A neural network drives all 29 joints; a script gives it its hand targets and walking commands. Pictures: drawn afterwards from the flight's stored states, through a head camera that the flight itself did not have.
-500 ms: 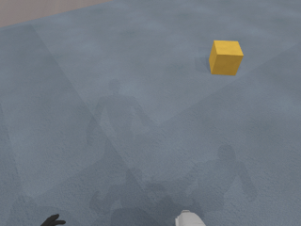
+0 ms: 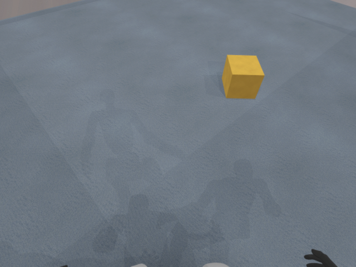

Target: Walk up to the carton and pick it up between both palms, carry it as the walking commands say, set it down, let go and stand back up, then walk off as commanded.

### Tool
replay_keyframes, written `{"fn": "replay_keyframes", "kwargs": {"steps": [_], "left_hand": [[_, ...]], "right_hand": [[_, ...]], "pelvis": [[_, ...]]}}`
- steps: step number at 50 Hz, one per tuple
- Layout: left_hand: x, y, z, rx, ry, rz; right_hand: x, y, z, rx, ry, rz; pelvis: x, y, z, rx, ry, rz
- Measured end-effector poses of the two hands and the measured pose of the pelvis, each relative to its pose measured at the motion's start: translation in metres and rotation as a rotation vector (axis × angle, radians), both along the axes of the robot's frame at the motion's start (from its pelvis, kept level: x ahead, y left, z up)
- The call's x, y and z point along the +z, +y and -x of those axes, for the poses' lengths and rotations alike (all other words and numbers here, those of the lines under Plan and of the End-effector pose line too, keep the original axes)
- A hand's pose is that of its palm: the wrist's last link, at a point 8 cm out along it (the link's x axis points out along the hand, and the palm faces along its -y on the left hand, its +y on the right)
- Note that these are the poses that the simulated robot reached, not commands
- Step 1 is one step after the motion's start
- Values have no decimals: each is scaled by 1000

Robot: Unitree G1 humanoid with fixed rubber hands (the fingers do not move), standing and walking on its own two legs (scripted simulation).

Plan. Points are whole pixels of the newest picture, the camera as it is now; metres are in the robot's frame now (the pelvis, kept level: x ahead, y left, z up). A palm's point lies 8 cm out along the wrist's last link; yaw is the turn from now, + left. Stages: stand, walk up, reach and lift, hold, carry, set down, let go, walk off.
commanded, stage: walk up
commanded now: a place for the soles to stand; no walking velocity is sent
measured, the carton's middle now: (241, 76) +1.61 -0.59 -0.63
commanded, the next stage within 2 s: none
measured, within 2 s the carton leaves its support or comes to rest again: neither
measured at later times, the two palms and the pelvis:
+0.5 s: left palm (118, 175) +0.37 +0.18 -0.09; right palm (338, 194) +0.31 -0.44 -0.10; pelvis +0.24 -0.12 +0.00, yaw -8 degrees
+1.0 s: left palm (153, 110) +0.65 +0.09 -0.10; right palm (336, 162) +0.42 -0.49 -0.10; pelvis +0.48 -0.18 +0.00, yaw -11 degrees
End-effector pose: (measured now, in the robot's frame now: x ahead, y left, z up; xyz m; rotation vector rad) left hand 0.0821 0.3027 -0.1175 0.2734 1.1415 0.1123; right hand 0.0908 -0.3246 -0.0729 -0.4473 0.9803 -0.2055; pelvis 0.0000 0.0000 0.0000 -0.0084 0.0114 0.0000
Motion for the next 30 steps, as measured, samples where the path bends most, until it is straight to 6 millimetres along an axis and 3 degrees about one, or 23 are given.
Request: {"fn": "replay_keyframes", "kwargs": {"steps": [8,13,16,18,24,30], "left_hand": [[21,-32,-124,-109,-56,8],[24,-70,-203,-155,-98,-2],[15,-91,-242,-154,-124,-40],[13,-104,-255,-139,-114,-51],[23,-120,-287,-100,-83,-75],[16,-128,-328,-104,-55,-56]], "right_hand": [[-2,-24,-6,-117,101,-29],[-20,-55,-36,-154,146,-58],[-41,-81,-71,-159,158,-70],[-44,-94,-104,-160,144,-76],[-25,-117,-203,-104,50,-72],[-13,-127,-269,-92,11,-53]], "pelvis": [[10,-22,-84,-41,-31,-23],[1,-54,-141,-63,-41,-48],[-15,-81,-176,-73,-43,-67],[-16,-93,-192,-103,-41,-55],[-2,-113,-234,-132,-21,-41],[0,-121,-285,-146,-26,-20]]}}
